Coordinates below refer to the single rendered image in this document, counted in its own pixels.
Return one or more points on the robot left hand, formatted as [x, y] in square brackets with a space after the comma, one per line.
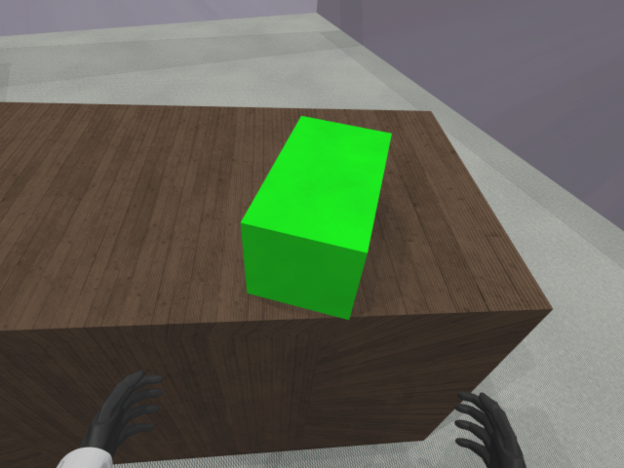
[108, 429]

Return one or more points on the pedestal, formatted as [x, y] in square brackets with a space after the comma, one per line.
[121, 251]

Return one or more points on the robot left forearm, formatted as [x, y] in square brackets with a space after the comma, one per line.
[87, 458]

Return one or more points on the robot right hand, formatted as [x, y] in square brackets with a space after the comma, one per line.
[501, 448]

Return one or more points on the carton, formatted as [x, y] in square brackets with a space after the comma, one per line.
[306, 235]

